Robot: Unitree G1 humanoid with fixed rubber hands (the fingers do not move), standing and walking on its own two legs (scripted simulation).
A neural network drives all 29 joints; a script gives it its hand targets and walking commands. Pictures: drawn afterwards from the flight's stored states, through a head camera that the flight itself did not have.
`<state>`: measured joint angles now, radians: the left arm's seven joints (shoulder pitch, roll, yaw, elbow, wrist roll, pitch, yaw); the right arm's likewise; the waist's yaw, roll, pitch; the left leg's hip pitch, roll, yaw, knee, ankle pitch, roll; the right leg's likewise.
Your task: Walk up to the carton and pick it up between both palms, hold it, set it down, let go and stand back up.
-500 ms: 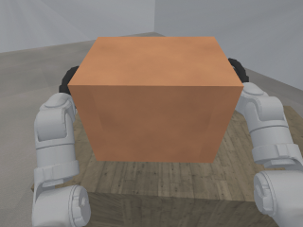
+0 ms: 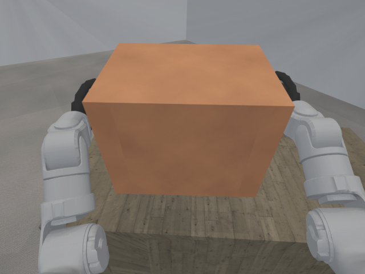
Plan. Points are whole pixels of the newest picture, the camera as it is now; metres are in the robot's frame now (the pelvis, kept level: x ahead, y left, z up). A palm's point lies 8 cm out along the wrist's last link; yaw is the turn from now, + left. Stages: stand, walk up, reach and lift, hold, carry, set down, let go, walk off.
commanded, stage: hold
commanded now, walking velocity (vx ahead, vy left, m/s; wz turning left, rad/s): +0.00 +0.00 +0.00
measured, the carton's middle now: (186, 119) +0.40 +0.00 +0.21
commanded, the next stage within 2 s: none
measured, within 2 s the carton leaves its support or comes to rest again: neither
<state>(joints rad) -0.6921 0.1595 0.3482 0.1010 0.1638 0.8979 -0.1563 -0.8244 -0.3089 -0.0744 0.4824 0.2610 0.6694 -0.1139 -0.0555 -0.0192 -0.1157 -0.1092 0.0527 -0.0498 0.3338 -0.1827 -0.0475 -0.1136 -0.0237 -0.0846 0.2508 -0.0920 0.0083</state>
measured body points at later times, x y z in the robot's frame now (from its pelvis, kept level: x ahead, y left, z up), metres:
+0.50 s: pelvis +0.00 +0.00 +0.00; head -0.06 +0.02 +0.45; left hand +0.38 +0.21 +0.24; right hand +0.39 -0.20 +0.26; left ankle +0.00 +0.15 -0.75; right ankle +0.03 -0.13 -0.75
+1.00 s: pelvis +0.00 +0.00 +0.00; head -0.06 +0.02 +0.45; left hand +0.37 +0.21 +0.24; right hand +0.39 -0.21 +0.26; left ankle +0.00 +0.15 -0.75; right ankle +0.03 -0.13 -0.75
